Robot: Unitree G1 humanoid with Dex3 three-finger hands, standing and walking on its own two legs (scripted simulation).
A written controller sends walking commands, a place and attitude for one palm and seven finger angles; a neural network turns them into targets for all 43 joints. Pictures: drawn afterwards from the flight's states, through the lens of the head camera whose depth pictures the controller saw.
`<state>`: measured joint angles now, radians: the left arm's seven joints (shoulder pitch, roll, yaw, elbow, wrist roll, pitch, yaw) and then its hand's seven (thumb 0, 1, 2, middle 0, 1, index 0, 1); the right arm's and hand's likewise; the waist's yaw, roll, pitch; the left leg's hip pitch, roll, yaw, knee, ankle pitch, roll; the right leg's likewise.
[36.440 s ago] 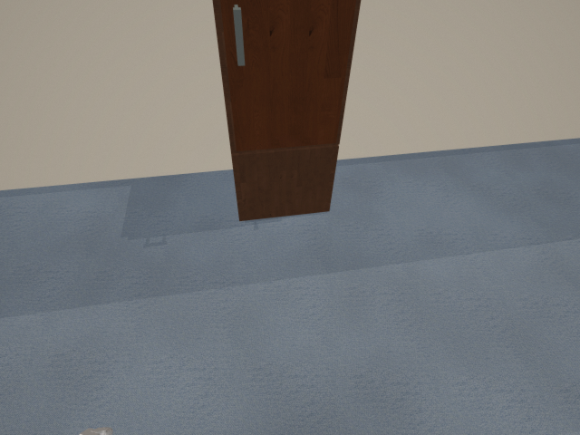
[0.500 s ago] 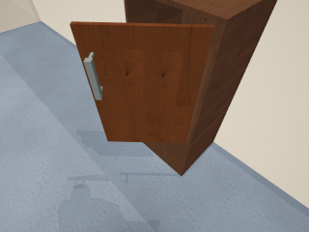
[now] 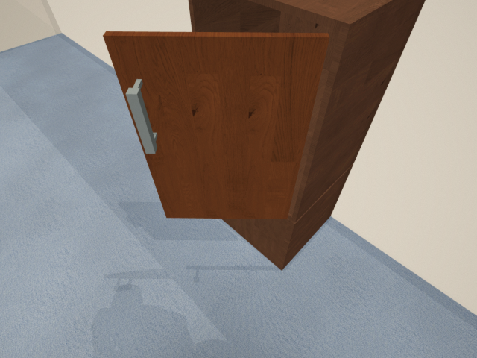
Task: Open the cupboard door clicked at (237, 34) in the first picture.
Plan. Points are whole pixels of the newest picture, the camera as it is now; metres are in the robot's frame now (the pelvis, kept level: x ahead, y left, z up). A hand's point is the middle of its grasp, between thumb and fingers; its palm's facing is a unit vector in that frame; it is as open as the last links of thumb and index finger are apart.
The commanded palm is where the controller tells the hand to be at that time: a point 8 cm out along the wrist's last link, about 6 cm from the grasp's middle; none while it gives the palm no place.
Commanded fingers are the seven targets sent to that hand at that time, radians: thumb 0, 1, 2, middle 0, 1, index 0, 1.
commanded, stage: look again from close up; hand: left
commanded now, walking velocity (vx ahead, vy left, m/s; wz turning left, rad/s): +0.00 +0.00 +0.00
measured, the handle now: (145, 117) +0.56 +0.23 +0.09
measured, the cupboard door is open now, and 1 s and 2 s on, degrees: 43 43 43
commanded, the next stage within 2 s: raise the hand with hooked fingers in 0.20 s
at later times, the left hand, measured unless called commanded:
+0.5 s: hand (131, 299) +0.21 +0.19 -0.01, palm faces +0.24 -0.97 -0.09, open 7.6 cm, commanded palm +0.13 +0.23 -0.04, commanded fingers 0.00 0.64 0.79 -0.22 -0.47 -0.22 -0.47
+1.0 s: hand (119, 306) +0.20 +0.20 +0.01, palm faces +0.02 -1.00 -0.07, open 10.3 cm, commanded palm +0.16 +0.25 +0.01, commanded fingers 0.00 0.06 0.54 -0.26 -0.84 -0.26 -0.84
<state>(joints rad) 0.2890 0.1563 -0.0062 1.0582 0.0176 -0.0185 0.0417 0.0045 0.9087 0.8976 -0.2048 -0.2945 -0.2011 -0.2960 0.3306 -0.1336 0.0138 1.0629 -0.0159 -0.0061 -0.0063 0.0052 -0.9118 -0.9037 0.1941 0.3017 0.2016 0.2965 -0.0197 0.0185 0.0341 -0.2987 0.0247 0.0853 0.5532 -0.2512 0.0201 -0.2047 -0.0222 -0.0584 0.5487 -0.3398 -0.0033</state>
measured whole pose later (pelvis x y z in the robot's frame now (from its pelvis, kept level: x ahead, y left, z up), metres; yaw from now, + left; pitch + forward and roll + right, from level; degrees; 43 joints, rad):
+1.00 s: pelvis -0.02 -0.04 -0.05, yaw +2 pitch +9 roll -1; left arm 0.27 0.32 0.30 0.14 -0.35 -0.33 -0.42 0.01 0.28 0.63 -0.25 -0.69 -0.25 -0.69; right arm 0.24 -0.21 0.03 0.63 0.05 -0.22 -0.09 0.01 -0.90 -0.90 0.20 0.30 0.21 0.30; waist 0.00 0.03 -0.09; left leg -0.74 0.08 -0.02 0.97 -0.38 -0.03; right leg -0.62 0.01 -0.14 0.96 -0.51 -0.06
